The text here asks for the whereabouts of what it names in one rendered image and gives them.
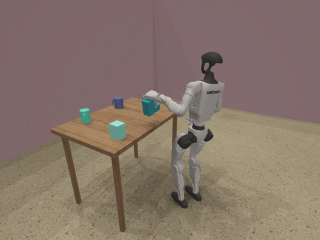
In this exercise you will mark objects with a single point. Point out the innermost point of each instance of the sponge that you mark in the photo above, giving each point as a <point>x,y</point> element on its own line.
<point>148,106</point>

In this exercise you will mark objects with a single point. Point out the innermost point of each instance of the humanoid robot torso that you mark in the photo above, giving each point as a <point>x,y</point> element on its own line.
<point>201,109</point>

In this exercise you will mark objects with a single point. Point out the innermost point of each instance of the right robot hand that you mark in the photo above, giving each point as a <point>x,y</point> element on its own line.
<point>188,117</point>

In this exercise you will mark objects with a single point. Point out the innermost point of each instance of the robot left forearm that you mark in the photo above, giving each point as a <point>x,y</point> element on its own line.
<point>168,102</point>

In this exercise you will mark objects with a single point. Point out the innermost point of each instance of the left robot upper arm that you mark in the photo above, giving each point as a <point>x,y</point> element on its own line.
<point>192,88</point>

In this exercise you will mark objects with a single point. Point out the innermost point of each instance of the right robot upper arm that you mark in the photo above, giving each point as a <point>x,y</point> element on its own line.
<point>219,101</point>

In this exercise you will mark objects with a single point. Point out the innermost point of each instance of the robot left foot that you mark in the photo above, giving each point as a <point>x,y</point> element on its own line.
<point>182,203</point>

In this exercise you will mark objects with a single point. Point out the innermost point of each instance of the left robot hand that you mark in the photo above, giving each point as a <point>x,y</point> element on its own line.
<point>151,96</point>

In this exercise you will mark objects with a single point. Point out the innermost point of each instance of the table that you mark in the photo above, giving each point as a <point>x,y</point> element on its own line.
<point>96,136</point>

